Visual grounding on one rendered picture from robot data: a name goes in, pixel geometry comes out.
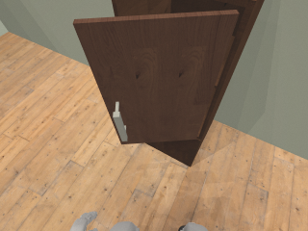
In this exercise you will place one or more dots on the left robot hand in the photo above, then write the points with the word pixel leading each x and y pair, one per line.
pixel 80 224

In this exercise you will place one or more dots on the cupboard door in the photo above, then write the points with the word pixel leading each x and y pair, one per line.
pixel 161 68

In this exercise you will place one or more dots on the left robot thigh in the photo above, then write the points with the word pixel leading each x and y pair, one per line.
pixel 125 226

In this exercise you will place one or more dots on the handle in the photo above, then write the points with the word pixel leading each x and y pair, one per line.
pixel 121 128

